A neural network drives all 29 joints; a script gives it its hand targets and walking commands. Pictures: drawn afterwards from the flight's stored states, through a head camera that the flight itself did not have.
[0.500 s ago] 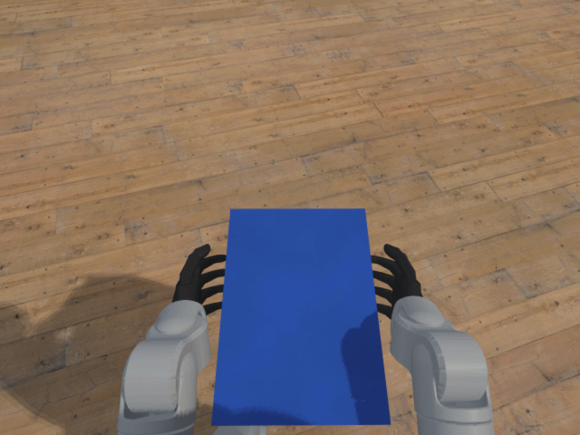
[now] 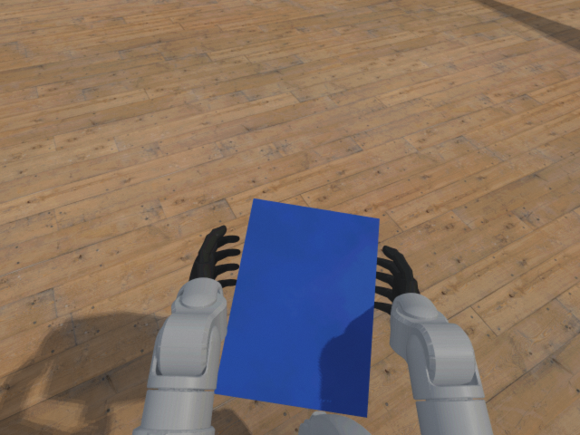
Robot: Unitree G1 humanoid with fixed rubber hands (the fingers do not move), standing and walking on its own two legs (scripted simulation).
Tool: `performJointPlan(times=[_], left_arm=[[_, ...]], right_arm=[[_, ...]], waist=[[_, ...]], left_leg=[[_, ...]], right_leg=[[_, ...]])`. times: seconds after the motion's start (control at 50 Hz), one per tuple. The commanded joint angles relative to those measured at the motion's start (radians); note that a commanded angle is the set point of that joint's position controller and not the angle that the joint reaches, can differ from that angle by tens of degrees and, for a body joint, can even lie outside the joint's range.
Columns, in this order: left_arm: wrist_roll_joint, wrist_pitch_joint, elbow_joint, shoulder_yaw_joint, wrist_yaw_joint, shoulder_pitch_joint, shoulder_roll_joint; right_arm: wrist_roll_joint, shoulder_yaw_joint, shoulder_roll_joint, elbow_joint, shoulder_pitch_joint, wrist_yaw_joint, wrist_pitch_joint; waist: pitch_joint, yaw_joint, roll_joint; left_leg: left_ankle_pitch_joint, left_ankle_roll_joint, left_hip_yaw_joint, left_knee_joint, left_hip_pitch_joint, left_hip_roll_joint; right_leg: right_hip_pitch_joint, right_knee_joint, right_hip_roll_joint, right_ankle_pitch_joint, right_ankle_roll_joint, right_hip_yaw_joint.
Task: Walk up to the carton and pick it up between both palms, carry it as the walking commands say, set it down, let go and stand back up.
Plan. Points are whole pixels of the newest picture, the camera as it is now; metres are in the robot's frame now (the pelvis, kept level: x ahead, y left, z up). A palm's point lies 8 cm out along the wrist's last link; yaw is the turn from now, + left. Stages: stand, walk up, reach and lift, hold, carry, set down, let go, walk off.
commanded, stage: carry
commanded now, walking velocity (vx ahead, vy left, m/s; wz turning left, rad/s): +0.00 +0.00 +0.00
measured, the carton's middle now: (296, 308) +0.32 -0.03 -0.04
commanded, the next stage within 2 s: none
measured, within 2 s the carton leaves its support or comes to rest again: neither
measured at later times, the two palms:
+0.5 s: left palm (256, 69) +0.83 +0.01 +0.07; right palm (371, 101) +0.75 -0.23 +0.04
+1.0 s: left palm out of the picture +1.12 +0.03 +0.12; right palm (343, 7) +1.12 -0.23 +0.09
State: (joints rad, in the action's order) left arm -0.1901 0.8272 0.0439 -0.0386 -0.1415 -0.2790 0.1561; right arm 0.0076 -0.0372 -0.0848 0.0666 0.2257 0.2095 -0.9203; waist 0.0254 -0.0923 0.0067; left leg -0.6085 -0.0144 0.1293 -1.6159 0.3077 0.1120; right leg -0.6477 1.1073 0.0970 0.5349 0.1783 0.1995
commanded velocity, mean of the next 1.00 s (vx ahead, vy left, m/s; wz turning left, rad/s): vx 0.00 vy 0.00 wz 0.00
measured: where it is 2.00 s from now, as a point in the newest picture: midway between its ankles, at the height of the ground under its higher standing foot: (302, 153)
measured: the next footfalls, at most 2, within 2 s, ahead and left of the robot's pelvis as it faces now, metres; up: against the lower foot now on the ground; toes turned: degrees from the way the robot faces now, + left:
left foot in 0.20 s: +0.36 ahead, +0.06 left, +0.00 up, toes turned +3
right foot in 0.50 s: +0.70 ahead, -0.15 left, +0.00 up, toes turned -4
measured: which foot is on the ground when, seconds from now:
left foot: up 0.00-0.18, down 0.20-0.50, up 0.52-0.80, down 0.82-1.00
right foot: down 0.00-0.22, up 0.24-0.48, down 0.50-0.88, up 0.90-1.00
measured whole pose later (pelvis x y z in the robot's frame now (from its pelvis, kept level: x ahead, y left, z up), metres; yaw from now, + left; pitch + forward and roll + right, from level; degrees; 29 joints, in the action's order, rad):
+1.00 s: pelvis +0.83 -0.11 +0.06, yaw -3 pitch +5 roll -1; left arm -0.06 0.81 0.04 -0.07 -0.13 -0.19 0.14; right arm 0.17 -0.06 -0.14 -0.10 0.21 0.14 -0.79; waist -0.10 0.07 0.04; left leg -0.55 0.01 -0.03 -0.78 0.32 -0.03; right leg -0.46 1.00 0.04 0.60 0.02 0.02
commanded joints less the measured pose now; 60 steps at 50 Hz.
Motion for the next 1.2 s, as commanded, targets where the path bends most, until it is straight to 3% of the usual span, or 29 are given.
performJointPlan(times=[0.0,0.04,0.08,0.14,0.16,0.18,0.2,0.28,0.34,0.38,0.44,0.46,0.48,0.5,0.56,0.62,0.74,0.76,0.8,0.82,0.84,0.88,0.92,0.98,1.0,1.04,1.08,1.12,1.18], left_arm=[[0.256,-0.047,0.126,0.463,0.178,-0.228,0.795],[0.457,-0.021,0.362,0.643,0.203,-0.385,0.873],[0.349,-0.045,0.164,0.508,0.211,-0.441,0.76],[0.343,-0.128,0.232,0.537,0.215,-0.456,0.612],[0.394,-0.136,0.295,0.591,0.225,-0.523,0.631],[0.571,-0.072,0.58,0.802,0.232,-0.621,0.724],[0.452,-0.058,0.282,0.64,0.241,-0.516,0.679],[0.395,-0.025,0.058,0.505,0.26,-0.245,0.624],[0.281,-0.045,-0.041,0.369,0.229,-0.126,0.593],[0.254,-0.066,-0.015,0.341,0.201,-0.118,0.618],[0.154,-0.107,-0.184,0.282,0.184,-0.095,0.697],[0.168,-0.12,-0.131,0.311,0.175,-0.145,0.699],[0.151,-0.134,-0.149,0.287,0.179,-0.133,0.683],[0.155,-0.155,-0.069,0.281,0.178,-0.232,0.672],[0.272,-0.086,0.262,0.455,0.178,-0.332,0.789],[0.239,-0.065,0.129,0.409,0.184,-0.281,0.761],[0.329,-0.153,0.152,0.512,0.223,-0.454,0.743],[0.432,-0.137,0.34,0.643,0.224,-0.559,0.793],[0.47,-0.111,0.387,0.682,0.235,-0.705,0.794],[0.439,-0.103,0.3,0.617,0.239,-0.731,0.767],[0.434,-0.086,0.252,0.629,0.245,-0.678,0.764],[0.453,-0.044,0.267,0.641,0.248,-0.521,0.696],[0.359,-0.028,0.019,0.518,0.25,-0.304,0.709],[0.192,-0.065,-0.33,0.328,0.252,-0.124,0.707],[0.2,-0.088,-0.287,0.338,0.248,-0.153,0.723],[0.275,-0.087,-0.148,0.41,0.249,-0.227,0.776],[0.186,-0.101,-0.239,0.33,0.243,-0.249,0.813],[0.199,-0.101,-0.14,0.334,0.228,-0.361,0.803],[0.221,-0.103,-0.011,0.399,0.216,-0.488,0.805]], right_arm=[[-0.219,0.495,-0.843,0.121,0.4,-0.318,0.131],[-0.273,0.552,-0.913,0.257,0.423,-0.293,0.121],[-0.044,0.271,-0.822,-0.073,0.305,-0.262,0.164],[0.083,0.18,-0.708,-0.067,0.207,-0.215,0.266],[0.055,0.221,-0.723,-0.009,0.218,-0.213,0.272],[-0.105,0.4,-0.796,0.269,0.301,-0.208,0.207],[0.034,0.237,-0.742,-0.025,0.238,-0.199,0.2],[0.039,0.298,-0.717,0.008,0.182,-0.177,0.175],[-0.024,0.402,-0.713,0.07,0.297,-0.192,0.173],[-0.126,0.556,-0.723,0.214,0.472,-0.218,0.176],[-0.196,0.666,-0.753,0.156,0.584,-0.263,0.204],[-0.251,0.71,-0.783,0.212,0.655,-0.278,0.204],[-0.238,0.669,-0.776,0.155,0.683,-0.294,0.202],[-0.233,0.634,-0.785,0.11,0.714,-0.308,0.212],[-0.355,0.677,-0.916,0.226,0.6,-0.318,0.149],[-0.219,0.497,-0.903,0.027,0.415,-0.302,0.134],[-0.04,0.326,-0.807,-0.066,0.338,-0.271,0.25],[-0.099,0.4,-0.861,0.075,0.356,-0.266,0.237],[-0.06,0.358,-0.875,0.034,0.361,-0.257,0.215],[0.025,0.261,-0.822,-0.062,0.318,-0.24,0.225],[0.041,0.249,-0.808,-0.085,0.267,-0.238,0.221],[-0.01,0.322,-0.778,0.062,0.279,-0.222,0.195],[-0.024,0.35,-0.758,0.079,0.403,-0.231,0.183],[0.044,0.353,-0.718,-0.067,0.43,-0.25,0.214],[0.006,0.414,-0.725,-0.007,0.453,-0.258,0.229],[-0.12,0.562,-0.811,0.164,0.647,-0.273,0.204],[-0.165,0.586,-0.853,0.124,0.793,-0.3,0.196],[-0.21,0.602,-0.863,0.095,0.829,-0.309,0.192],[-0.178,0.52,-0.912,-0.051,0.657,-0.318,0.176]], waist=[[-0.563,0.155,0.058],[-0.528,0.149,0.076],[-0.466,0.139,0.106],[-0.568,0.096,0.006],[-0.657,0.029,0.062],[-0.708,0.015,0.346],[-0.752,0.043,0.289],[-0.436,0.023,-0.03],[-0.374,0.011,-0.059],[-0.352,0.036,-0.114],[-0.526,0.138,-0.07],[-0.604,0.124,-0.248],[-0.695,0.113,-0.294],[-0.644,0.129,-0.122],[-0.54,0.129,-0.033],[-0.622,0.126,-0.039],[-0.571,0.118,-0.039],[-0.584,0.094,-0.029],[-0.725,0.061,0.238],[-0.707,0.052,0.344],[-0.661,0.053,0.38],[-0.516,0.063,0.246],[-0.411,0.075,0.121],[-0.489,0.106,0.124],[-0.538,0.12,0.007],[-0.535,0.132,-0.519],[-0.406,0.147,-0.442],[-0.247,0.139,-0.236],[-0.296,0.109,-0.138]], left_leg=[[-0.101,0.051,-0.027,-0.003,0.637,-0.051],[-0.082,0.076,-0.073,0.117,0.682,-0.067],[0.056,0.089,-0.171,0.447,0.594,-0.065],[0.6,0.066,-0.307,0.94,-0.109,0.003],[1.169,0.211,-0.084,0.978,-0.461,-0.18],[2.077,0.441,0.339,0.937,-0.734,-0.503],[2.202,0.497,0.36,0.911,-0.775,-0.544],[1.658,0.378,0.401,0.942,-0.61,-0.442],[1.717,0.295,0.326,0.899,-0.746,-0.415],[1.548,0.201,0.197,0.935,-0.579,-0.333],[1.038,-0.002,-0.148,0.658,0.023,-0.21],[0.257,-0.067,-0.206,0.356,0.167,-0.064],[-0.026,-0.051,-0.147,0.172,0.17,0.008],[0.006,-0.024,-0.08,0.16,0.137,-0.004],[0.009,-0.004,-0.019,0.161,0.295,-0.088],[0.006,0.028,-0.027,0.239,0.376,-0.131],[0.25,0.049,-0.17,0.94,0.157,-0.072],[0.433,0.055,-0.18,1.036,-0.028,-0.071],[1.69,0.257,0.123,0.949,-0.523,-0.378],[1.977,0.382,0.227,0.93,-0.592,-0.475],[1.995,0.408,0.27,0.922,-0.656,-0.498],[1.856,0.305,0.231,0.957,-0.639,-0.428],[1.763,0.218,0.172,0.947,-0.628,-0.364],[1.749,0.116,-0.023,0.861,-0.429,-0.289],[1.476,0.065,-0.097,0.741,-0.219,-0.244],[0.01,-0.026,-0.238,0.334,0.404,-0.031],[-0.096,0.01,-0.166,0.458,0.523,-0.072],[-0.072,0.019,-0.218,0.527,0.601,-0.096],[0.096,0.033,-0.243,0.795,0.351,-0.122]], right_leg=[[0.956,-0.39,-0.414,-1.667,0.222,-0.753],[0.955,-0.393,-0.342,-1.707,0.135,-0.636],[0.843,-0.458,-0.242,-1.679,0.01,-0.504],[0.488,-0.254,-0.135,-1.648,-0.116,-0.259],[0.256,0.076,-0.114,-1.318,-0.225,-0.216],[-0.021,0.444,0.041,-0.179,-0.308,-0.188],[-0.034,0.513,0.033,0.101,-0.237,-0.279],[-0.42,0.52,-0.036,0.253,-0.152,-0.29],[-0.647,0.46,-0.044,0.36,-0.147,-0.244],[-0.484,0.064,-0.081,0.225,-0.136,-0.17],[0.684,-0.552,-0.092,-0.878,-0.102,-0.143],[0.865,-0.478,-0.295,-1.587,0.028,-0.433],[0.911,-0.452,-0.455,-2.012,0.12,-0.673],[0.792,-0.471,-0.432,-1.967,0.137,-0.684],[0.762,-0.52,-0.463,-1.467,0.19,-0.69],[0.822,-0.463,-0.444,-1.481,0.213,-0.692],[0.693,-0.396,-0.259,-1.61,0.001,-0.362],[0.574,-0.355,-0.242,-1.517,-0.04,-0.306],[0.199,-0.108,-0.119,-0.679,-0.187,-0.203],[0.094,-0.003,-0.06,-0.161,-0.202,-0.225],[-0.043,0.035,-0.057,0.112,-0.196,-0.261],[-0.209,-0.034,-0.067,0.195,-0.167,-0.233],[-0.253,-0.173,-0.065,0.09,-0.159,-0.164],[0.17,-0.514,-0.031,-0.233,-0.17,-0.086],[0.474,-0.566,-0.062,-0.67,-0.163,-0.122],[1.011,-0.411,-0.37,-2.181,0.032,-0.427],[0.968,-0.457,-0.383,-1.945,0.099,-0.532],[0.876,-0.507,-0.338,-1.714,0.033,-0.488],[0.742,-0.459,-0.311,-1.543,-0.015,-0.33]])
